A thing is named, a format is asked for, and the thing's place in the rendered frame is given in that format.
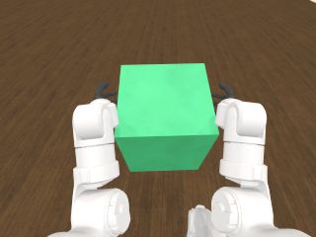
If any right robot upper arm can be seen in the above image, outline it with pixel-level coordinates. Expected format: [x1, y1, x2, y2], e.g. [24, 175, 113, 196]
[211, 187, 311, 237]

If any left robot upper arm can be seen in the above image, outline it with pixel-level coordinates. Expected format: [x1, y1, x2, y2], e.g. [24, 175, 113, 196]
[47, 188, 130, 237]

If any right robot shin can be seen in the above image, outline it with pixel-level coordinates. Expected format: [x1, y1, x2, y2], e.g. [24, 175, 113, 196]
[187, 204, 205, 237]

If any right robot forearm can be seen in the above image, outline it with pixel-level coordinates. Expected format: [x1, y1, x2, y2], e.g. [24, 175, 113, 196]
[215, 98, 273, 210]

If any carton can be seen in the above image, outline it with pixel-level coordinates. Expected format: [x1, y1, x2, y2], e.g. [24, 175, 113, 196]
[114, 63, 219, 172]

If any robot right hand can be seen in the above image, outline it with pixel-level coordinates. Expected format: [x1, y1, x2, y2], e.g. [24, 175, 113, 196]
[210, 82, 237, 115]

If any robot left hand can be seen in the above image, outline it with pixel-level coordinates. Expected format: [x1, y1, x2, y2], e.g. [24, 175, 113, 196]
[93, 81, 118, 105]

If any right robot thigh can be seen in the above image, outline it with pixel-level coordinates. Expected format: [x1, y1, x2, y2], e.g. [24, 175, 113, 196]
[188, 207, 227, 237]

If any left robot forearm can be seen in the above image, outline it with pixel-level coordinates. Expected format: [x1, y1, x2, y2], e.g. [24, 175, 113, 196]
[71, 99, 119, 224]

